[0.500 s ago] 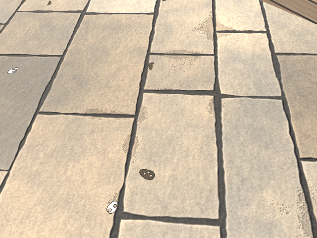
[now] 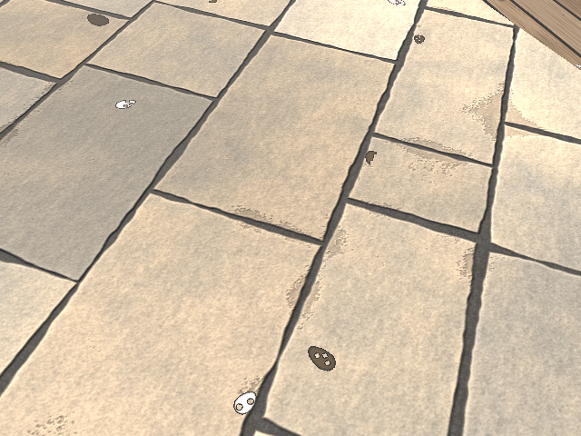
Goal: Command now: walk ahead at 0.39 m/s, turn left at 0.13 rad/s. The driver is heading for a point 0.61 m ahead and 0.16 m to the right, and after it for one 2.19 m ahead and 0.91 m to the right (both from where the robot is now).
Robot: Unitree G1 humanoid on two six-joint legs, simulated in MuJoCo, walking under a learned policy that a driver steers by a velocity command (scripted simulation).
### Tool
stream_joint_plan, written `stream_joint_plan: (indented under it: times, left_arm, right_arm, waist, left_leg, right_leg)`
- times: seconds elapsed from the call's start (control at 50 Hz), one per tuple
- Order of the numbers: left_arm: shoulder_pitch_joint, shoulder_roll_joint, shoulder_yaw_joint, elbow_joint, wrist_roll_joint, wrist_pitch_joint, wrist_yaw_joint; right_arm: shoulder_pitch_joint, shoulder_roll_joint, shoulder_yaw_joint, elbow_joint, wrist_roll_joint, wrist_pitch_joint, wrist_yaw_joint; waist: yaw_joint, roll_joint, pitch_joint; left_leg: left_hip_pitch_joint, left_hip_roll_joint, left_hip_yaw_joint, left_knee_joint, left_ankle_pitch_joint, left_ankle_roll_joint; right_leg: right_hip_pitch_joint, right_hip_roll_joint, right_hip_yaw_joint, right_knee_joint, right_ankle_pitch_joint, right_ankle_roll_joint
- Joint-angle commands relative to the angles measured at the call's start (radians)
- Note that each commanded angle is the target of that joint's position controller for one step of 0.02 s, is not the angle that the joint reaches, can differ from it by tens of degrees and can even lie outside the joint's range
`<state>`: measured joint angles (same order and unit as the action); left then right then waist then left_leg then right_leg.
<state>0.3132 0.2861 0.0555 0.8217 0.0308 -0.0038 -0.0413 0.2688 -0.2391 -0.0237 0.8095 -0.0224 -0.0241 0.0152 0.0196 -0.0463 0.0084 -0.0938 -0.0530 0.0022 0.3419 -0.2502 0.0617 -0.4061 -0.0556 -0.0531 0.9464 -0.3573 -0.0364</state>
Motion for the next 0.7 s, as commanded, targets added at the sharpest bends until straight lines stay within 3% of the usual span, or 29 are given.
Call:
stream_joint_plan:
  times: [0.02,0.06,0.14,0.24,0.28,0.3,0.32,0.34,0.36,0.38,0.4,0.42,0.44,0.46,0.48,0.52,0.6,0.7]
  left_arm:
    - [-0.053,0.09,0.024,-0.061,0.01,-0.016,-0.009]
    - [-0.102,0.074,0.02,-0.075,0.009,-0.014,-0.011]
    - [-0.227,0.047,0.007,-0.117,0.006,-0.015,-0.013]
    - [-0.314,0.043,-0.001,-0.16,0.0,-0.021,-0.012]
    - [-0.268,0.052,0.003,-0.152,-0.001,-0.025,-0.002]
    - [-0.198,0.066,0.01,-0.131,-0.002,-0.027,0.008]
    - [-0.061,0.081,0.021,-0.087,0.0,-0.033,0.019]
    - [0.108,0.122,0.037,-0.035,0.014,-0.044,0.033]
    - [0.223,0.243,0.065,-0.023,0.037,-0.051,0.045]
    - [0.201,0.246,0.063,-0.012,0.004,-0.044,0.032]
    - [0.073,0.196,0.052,-0.026,-0.015,-0.042,0.028]
    - [-0.012,0.121,0.033,-0.04,-0.018,-0.046,0.024]
    - [-0.049,0.083,0.02,-0.035,-0.014,-0.052,0.024]
    - [-0.058,0.058,0.01,-0.02,-0.016,-0.06,0.025]
    - [-0.051,0.058,0.008,-0.01,-0.015,-0.069,0.027]
    - [-0.008,0.063,0.01,0.018,-0.02,-0.087,0.024]
    - [0.064,0.066,0.009,0.063,-0.025,-0.093,0.024]
    - [0.132,0.067,0.005,0.107,-0.027,-0.095,0.029]
  right_arm:
    - [0.045,-0.142,-0.032,-0.015,0.01,-0.035,-0.009]
    - [0.081,-0.146,-0.034,0.009,0.016,-0.044,-0.008]
    - [0.13,-0.144,-0.033,0.047,0.011,-0.049,-0.01]
    - [0.171,-0.171,-0.037,0.094,0.008,-0.056,-0.018]
    - [0.149,-0.184,-0.038,0.103,0.006,-0.056,-0.022]
    - [0.138,-0.195,-0.04,0.108,0.002,-0.056,-0.023]
    - [0.126,-0.202,-0.042,0.112,0.001,-0.052,-0.023]
    - [0.132,-0.19,-0.036,0.11,0.004,-0.052,-0.023]
    - [0.21,-0.086,-0.009,0.073,0.032,-0.055,-0.014]
    - [0.226,-0.116,-0.022,0.084,0.02,-0.056,-0.013]
    - [0.157,-0.151,-0.033,0.073,0.004,-0.053,-0.013]
    - [0.105,-0.146,-0.029,0.065,0.002,-0.057,-0.005]
    - [0.089,-0.12,-0.025,0.064,0.003,-0.055,0.0]
    - [0.095,-0.107,-0.022,0.068,-0.009,-0.043,0.004]
    - [0.128,-0.092,-0.017,0.085,-0.015,-0.029,0.01]
    - [0.11,-0.08,-0.015,0.085,-0.015,-0.017,0.017]
    - [-0.065,-0.08,-0.013,0.032,-0.016,-0.01,0.022]
    - [-0.242,-0.046,0.004,-0.022,-0.008,-0.02,0.028]
  waist:
    - [-0.025,0.149,0.056]
    - [-0.033,0.131,0.069]
    - [-0.06,0.132,0.11]
    - [-0.065,0.131,0.128]
    - [-0.031,0.129,0.106]
    - [0.003,0.133,0.061]
    - [0.068,0.112,-0.017]
    - [0.132,0.076,-0.123]
    - [0.123,-0.129,-0.272]
    - [0.092,-0.202,-0.322]
    - [0.042,-0.089,-0.148]
    - [0.021,-0.004,-0.045]
    - [-0.009,0.007,0.01]
    - [-0.035,-0.008,0.036]
    - [-0.048,-0.031,0.022]
    - [-0.053,-0.014,0.029]
    - [-0.025,0.005,0.083]
    - [0.019,-0.004,0.09]
  left_leg:
    - [0.128,0.238,-0.222,-0.212,0.159,0.137]
    - [0.126,0.241,-0.193,-0.224,0.22,0.153]
    - [0.113,0.232,-0.146,-0.236,0.282,0.155]
    - [0.133,0.267,-0.118,-0.207,0.444,0.133]
    - [0.149,0.275,-0.097,-0.138,0.635,0.111]
    - [0.156,0.267,-0.081,-0.045,0.806,0.094]
    - [0.14,0.237,-0.049,0.132,0.907,0.076]
    - [0.007,0.19,-0.018,0.37,0.768,0.058]
    - [-0.289,0.065,0.039,0.754,0.293,0.015]
    - [-0.437,-0.058,-0.067,0.949,-0.241,0.02]
    - [-0.508,0.02,-0.112,1.002,-0.178,0.036]
    - [-0.503,0.069,-0.093,0.953,-0.094,0.041]
    - [-0.472,0.108,-0.076,0.88,-0.054,0.042]
    - [-0.427,0.133,-0.069,0.827,-0.032,0.035]
    - [-0.387,0.135,-0.055,0.816,-0.018,0.023]
    - [-0.409,0.145,-0.036,0.789,0.009,0.006]
    - [-0.57,0.18,0.002,0.635,0.143,-0.035]
    - [-0.536,0.144,0.057,0.356,0.285,-0.048]
  right_leg:
    - [-0.26,-0.03,0.025,0.052,0.108,0.019]
    - [-0.3,-0.037,0.019,0.031,0.147,0.04]
    - [-0.322,-0.035,0.004,-0.113,0.231,0.056]
    - [-0.211,0.001,-0.017,-0.302,0.257,0.001]
    - [-0.104,0.035,-0.033,-0.347,0.213,-0.038]
    - [-0.001,0.069,-0.047,-0.362,0.18,-0.057]
    - [0.164,0.106,-0.063,-0.417,0.183,-0.079]
    - [0.414,0.052,-0.003,-0.443,0.169,-0.108]
    - [0.691,-0.253,0.424,-0.517,-0.071,-0.194]
    - [0.686,-0.36,0.805,-0.704,-0.097,-0.25]
    - [0.541,-0.325,0.67,-0.707,-0.16,-0.233]
    - [0.398,-0.287,0.529,-0.731,-0.119,-0.217]
    - [0.304,-0.232,0.42,-0.765,-0.038,-0.183]
    - [0.237,-0.181,0.336,-0.787,0.052,-0.151]
    - [0.212,-0.174,0.29,-0.797,0.129,-0.157]
    - [0.206,-0.16,0.235,-0.821,0.23,-0.174]
    - [0.272,-0.134,0.161,-0.871,0.293,-0.181]
    - [0.336,-0.106,0.083,-0.846,0.462,-0.156]
